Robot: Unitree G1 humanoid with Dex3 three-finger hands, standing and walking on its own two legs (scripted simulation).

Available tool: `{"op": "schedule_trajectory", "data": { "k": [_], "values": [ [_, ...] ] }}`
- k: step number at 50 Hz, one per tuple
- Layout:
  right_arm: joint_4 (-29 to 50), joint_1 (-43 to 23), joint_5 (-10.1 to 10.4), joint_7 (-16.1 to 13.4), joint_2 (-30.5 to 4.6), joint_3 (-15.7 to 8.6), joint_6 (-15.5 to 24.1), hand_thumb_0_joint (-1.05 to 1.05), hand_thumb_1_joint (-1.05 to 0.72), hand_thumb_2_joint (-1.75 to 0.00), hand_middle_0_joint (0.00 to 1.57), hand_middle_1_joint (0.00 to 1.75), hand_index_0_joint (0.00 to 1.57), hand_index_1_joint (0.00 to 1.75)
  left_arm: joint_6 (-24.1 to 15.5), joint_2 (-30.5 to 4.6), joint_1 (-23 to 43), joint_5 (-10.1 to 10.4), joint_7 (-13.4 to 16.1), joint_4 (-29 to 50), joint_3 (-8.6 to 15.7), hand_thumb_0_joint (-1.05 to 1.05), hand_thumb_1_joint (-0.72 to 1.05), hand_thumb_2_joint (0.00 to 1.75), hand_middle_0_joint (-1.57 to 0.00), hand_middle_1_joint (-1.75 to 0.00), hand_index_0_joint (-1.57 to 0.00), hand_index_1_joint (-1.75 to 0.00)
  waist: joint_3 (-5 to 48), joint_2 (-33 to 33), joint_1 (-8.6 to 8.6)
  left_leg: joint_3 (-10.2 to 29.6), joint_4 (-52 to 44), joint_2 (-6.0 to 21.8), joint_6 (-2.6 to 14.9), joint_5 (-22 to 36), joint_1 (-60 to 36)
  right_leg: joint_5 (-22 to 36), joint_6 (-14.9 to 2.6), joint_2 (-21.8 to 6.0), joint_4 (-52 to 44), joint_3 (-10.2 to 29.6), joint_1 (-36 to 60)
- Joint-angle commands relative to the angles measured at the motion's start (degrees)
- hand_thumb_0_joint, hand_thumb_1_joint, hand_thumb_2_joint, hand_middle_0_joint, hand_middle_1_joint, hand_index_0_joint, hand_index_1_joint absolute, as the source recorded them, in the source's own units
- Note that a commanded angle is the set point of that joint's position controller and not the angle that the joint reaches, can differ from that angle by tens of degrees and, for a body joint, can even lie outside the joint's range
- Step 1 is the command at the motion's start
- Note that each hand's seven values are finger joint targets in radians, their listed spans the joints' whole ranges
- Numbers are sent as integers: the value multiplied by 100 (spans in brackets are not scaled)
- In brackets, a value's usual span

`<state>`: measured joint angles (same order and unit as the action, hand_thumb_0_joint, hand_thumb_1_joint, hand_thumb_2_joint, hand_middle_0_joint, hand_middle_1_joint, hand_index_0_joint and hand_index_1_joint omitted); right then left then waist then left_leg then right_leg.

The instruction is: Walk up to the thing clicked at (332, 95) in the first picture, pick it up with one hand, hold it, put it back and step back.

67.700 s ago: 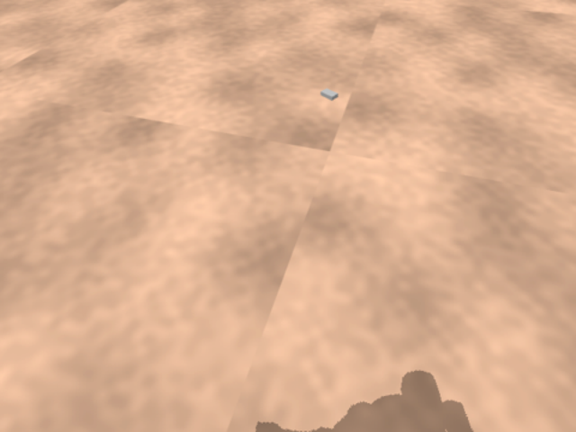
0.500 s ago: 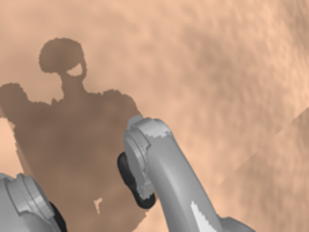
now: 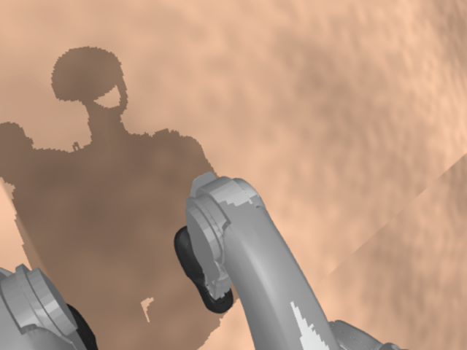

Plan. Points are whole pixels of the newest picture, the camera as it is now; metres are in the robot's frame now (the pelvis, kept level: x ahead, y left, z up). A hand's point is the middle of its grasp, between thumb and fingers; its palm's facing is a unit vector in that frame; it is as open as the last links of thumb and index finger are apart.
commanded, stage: close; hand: left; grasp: from above
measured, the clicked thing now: out of the picture +0.45 +0.33 -0.30
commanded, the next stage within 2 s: settle in 1.60 s
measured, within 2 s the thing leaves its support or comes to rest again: neither
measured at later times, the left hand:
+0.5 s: hand out of the picture +0.42 +0.32 -0.26, palm faces -0.10 -0.43 -0.90, open 12.7 cm
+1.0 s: hand out of the picture +0.42 +0.32 -0.26, palm faces -0.10 -0.43 -0.90, open 12.3 cm
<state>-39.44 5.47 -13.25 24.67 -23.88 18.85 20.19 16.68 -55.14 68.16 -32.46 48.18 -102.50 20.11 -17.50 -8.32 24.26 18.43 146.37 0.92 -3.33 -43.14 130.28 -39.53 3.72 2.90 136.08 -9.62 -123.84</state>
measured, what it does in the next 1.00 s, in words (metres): stands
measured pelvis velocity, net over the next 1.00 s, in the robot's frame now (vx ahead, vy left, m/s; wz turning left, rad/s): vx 0.00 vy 0.00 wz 0.00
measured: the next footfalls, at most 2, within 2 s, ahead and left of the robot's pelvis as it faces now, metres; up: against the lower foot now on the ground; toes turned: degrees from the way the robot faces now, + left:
none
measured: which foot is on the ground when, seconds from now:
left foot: down 0.00-1.00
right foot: down 0.00-1.00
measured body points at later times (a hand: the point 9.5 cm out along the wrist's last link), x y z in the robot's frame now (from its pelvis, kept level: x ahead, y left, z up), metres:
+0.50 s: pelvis +0.00 +0.00 +0.01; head +0.30 +0.11 +0.32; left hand +0.42 +0.34 -0.21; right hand +0.01 -0.25 -0.04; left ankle +0.06 +0.14 -0.27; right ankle +0.11 -0.12 -0.27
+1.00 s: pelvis +0.00 +0.00 +0.01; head +0.29 +0.11 +0.32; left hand +0.42 +0.34 -0.20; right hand +0.01 -0.25 -0.04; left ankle +0.06 +0.14 -0.27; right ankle +0.11 -0.12 -0.27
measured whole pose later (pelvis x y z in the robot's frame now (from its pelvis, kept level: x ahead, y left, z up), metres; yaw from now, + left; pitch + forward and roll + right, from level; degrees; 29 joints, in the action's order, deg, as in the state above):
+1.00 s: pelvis +0.00 +0.00 +0.01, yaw +0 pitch +25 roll -15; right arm -40.9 5.4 -13.2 23.8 -24.2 18.8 21.4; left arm 18.0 -55.6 68.4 -31.2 48.4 -103.6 19.2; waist -17.1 -8.3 24.9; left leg 18.7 145.6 1.1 -2.9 -42.7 129.3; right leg -38.9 3.9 2.9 134.7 -10.1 -122.4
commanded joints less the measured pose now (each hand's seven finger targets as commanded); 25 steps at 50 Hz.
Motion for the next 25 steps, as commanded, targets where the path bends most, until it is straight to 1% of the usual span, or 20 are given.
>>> {"op": "schedule_trajectory", "data": {
  "k": [1,2,3,4,5,6,7,8,10,12,14,15,16,17,18,19,20,23,24,25],
  "values": [
    [-320,1397,42,-24,-1965,-450,5,0,-90,-91,20,30,20,30,-23,-1132,1159,-179,186,398,-158,0,-48,97,-8,-107,-9,-106,3974,2912,475,-755,-1384,251,373,1498,-2559,1993,-349,110,-1261,-724,2416],
    [-277,1418,22,-26,-1938,-438,17,0,-90,-91,20,30,20,30,-13,-1116,1220,-174,159,466,-242,0,-47,98,-10,-107,-10,-107,3956,2868,532,-771,-1328,226,400,1476,-2530,1978,-323,112,-1294,-709,2438],
    [-305,1393,62,-34,-2018,-481,24,0,-90,-91,20,30,20,30,-8,-1169,1113,-184,181,372,-156,0,-47,99,-10,-107,-10,-107,3956,2815,483,-733,-1388,247,392,1413,-2497,1905,-331,130,-1343,-719,2431],
    [-250,1454,72,-40,-2058,-500,19,0,-90,-90,20,30,20,30,8,-1153,1165,-177,199,371,-185,0,-41,95,-15,-102,-15,-102,4001,2808,527,-670,-1380,244,391,1493,-2577,1958,-325,134,-1310,-737,2438],
    [-247,1438,67,-44,-2044,-491,22,0,-90,-90,20,30,20,30,-5,-1155,1202,-159,229,390,-179,0,-37,93,-18,-101,-18,-101,4026,2868,503,-668,-1383,257,389,1530,-2620,1978,-327,135,-1319,-740,2448],
    [-302,1436,49,-43,-1983,-461,25,0,-90,-90,20,30,20,30,-16,-1161,1288,-132,232,473,-172,0,-33,93,-19,-102,-20,-101,3954,2929,512,-657,-1433,248,374,1516,-2676,1967,-336,97,-1264,-755,2410],
    [-287,1394,38,-33,-2002,-475,35,0,-89,-90,20,30,20,30,-24,-1082,1291,-33,226,473,-184,0,-31,90,-20,-101,-21,-99,3842,2989,514,-612,-1449,255,354,1493,-2742,1893,-333,77,-1168,-790,2333],
    [-263,1368,58,-37,-2038,-490,52,0,-89,-90,20,30,20,30,-10,-1056,1208,2,227,420,-181,0,-32,88,-19,-99,-20,-98,3794,2970,526,-594,-1440,257,361,1430,-2730,1848,-330,87,-1177,-809,2303],
    [-238,1369,44,-50,-1972,-458,43,0,-89,-90,20,30,20,30,9,-1049,1184,-58,178,474,-267,0,-30,83,-20,-96,-22,-94,3847,2913,554,-652,-1449,238,385,1350,-2679,1829,-345,115,-1281,-773,2336],
    [-297,1313,48,-51,-1948,-468,51,0,-89,-90,20,30,20,30,11,-1159,1236,26,183,615,-165,0,-25,79,-21,-96,-24,-92,3766,2876,459,-692,-1409,238,399,1320,-2601,1787,-320,83,-1268,-760,2305],
    [-236,1337,87,-48,-1995,-495,37,0,-89,-90,20,30,20,30,56,-1170,1038,-14,202,451,-98,0,-27,81,-21,-94,-24,-91,3842,2850,415,-681,-1466,256,397,1354,-2560,1807,-343,105,-1324,-746,2377],
    [-263,1289,74,-46,-1953,-483,21,0,-89,-90,20,30,20,30,60,-1147,1011,-45,194,511,-116,0,-27,78,-21,-93,-24,-90,3828,2941,377,-671,-1517,274,367,1325,-2586,1805,-361,112,-1290,-749,2344],
    [-306,1316,96,-45,-1965,-502,17,0,-89,-90,20,30,20,30,60,-1138,1090,7,195,530,-87,0,-25,78,-23,-91,-25,-89,3751,2999,381,-637,-1546,283,351,1318,-2626,1785,-355,80,-1241,-775,2302],
    [-266,1401,94,-38,-1997,-537,2,0,-89,-90,20,30,20,30,75,-1072,1031,-32,206,444,-106,0,-25,77,-23,-92,-25,-89,3864,3014,430,-603,-1565,278,349,1392,-2716,1827,-366,111,-1239,-793,2313],
    [-274,1354,74,-39,-1963,-525,3,0,-89,-90,20,30,20,30,70,-963,1135,-10,170,584,-232,0,-23,75,-23,-91,-26,-88,3811,3044,470,-604,-1587,271,330,1404,-2769,1844,-367,92,-1194,-795,2301],
    [-256,1427,65,-45,-1986,-530,-5,0,-89,-90,20,30,20,30,75,-1056,1154,-65,184,573,-193,0,-20,73,-24,-92,-28,-87,3929,3029,464,-624,-1553,277,363,1462,-2780,1894,-372,118,-1281,-773,2347],
    [-256,1400,75,-40,-1982,-536,1,0,-89,-90,20,30,20,30,87,-1022,1144,-85,193,531,-193,0,-17,71,-26,-91,-30,-86,3907,2955,484,-630,-1543,276,367,1429,-2648,1905,-370,124,-1305,-764,2308],
    [-300,1444,73,-50,-2003,-530,2,0,-89,-90,20,30,20,30,86,-1041,1162,-42,205,490,-188,0,-12,72,-31,-88,-35,-84,3880,2875,498,-665,-1498,267,381,1445,-2620,1926,-339,123,-1344,-747,2363],
    [-314,1456,72,-52,-1953,-520,3,0,-89,-90,20,30,20,30,83,-1077,1173,-74,205,524,-194,0,-11,70,-32,-87,-35,-83,3887,2888,492,-636,-1514,258,383,1384,-2636,1835,-355,100,-1306,-759,2306],
    [-310,1406,82,-64,-1992,-522,15,0,-89,-90,20,30,20,30,78,-1078,1181,-73,204,472,-190,0,-9,70,-33,-86,-37,-82,3842,2921,477,-642,-1520,268,375,1351,-2652,1821,-352,109,-1321,-753,2292]
  ]
}}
